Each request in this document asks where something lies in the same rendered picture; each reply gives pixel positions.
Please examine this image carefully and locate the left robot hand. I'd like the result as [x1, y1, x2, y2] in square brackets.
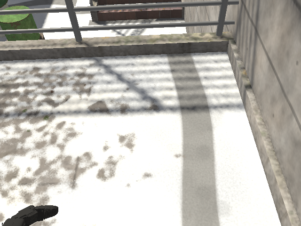
[2, 205, 58, 226]

